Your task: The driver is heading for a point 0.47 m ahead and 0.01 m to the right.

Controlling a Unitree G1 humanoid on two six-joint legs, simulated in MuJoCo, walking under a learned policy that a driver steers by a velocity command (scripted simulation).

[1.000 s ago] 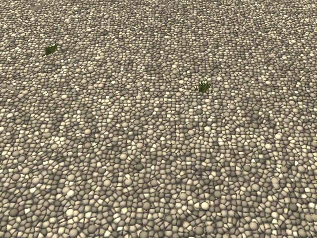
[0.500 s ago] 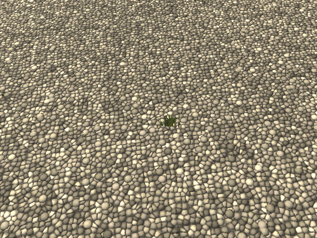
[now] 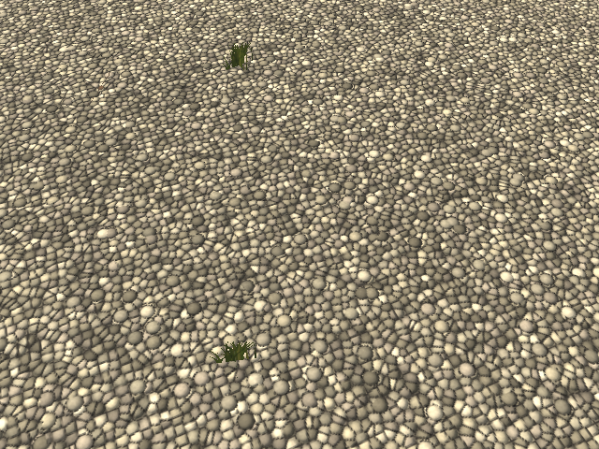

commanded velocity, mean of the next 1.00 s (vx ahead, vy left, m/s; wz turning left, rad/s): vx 0.33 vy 0.00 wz -0.24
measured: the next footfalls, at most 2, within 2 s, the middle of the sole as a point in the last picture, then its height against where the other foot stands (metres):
right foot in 0.38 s outside the picture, level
left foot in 0.82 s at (315, 411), level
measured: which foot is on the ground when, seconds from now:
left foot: down 0.00-0.38, up 0.40-0.80, down 0.82-1.00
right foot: up 0.00-0.36, down 0.38-0.82, up 0.84-1.00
